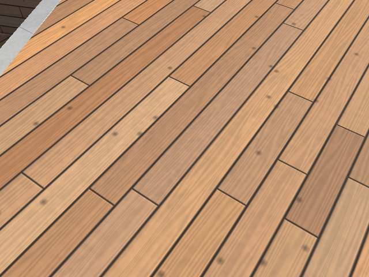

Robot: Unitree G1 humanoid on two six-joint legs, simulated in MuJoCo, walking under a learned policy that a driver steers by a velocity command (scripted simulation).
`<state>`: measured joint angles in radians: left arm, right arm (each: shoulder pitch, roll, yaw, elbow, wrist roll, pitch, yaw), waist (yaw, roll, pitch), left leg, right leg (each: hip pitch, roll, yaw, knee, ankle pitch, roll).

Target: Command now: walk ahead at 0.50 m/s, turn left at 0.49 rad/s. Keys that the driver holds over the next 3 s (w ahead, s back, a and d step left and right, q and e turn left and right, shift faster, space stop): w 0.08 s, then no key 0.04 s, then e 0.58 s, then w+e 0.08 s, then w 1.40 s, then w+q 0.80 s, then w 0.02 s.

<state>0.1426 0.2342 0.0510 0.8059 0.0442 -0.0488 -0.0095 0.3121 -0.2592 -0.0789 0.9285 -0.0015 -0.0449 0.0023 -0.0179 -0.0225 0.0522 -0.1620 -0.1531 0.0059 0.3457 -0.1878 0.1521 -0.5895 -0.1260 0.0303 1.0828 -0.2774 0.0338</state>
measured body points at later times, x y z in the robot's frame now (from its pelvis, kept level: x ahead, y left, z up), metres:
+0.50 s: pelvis +0.20 -0.05 -0.01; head +0.25 -0.07 +0.44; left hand +0.29 +0.21 -0.13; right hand +0.30 -0.31 -0.15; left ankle +0.18 +0.09 -0.66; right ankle +0.29 -0.11 -0.74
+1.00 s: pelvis +0.26 -0.01 +0.01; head +0.27 +0.02 +0.46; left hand +0.46 +0.21 -0.12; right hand +0.21 -0.30 -0.10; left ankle +0.26 +0.09 -0.74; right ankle +0.25 -0.16 -0.67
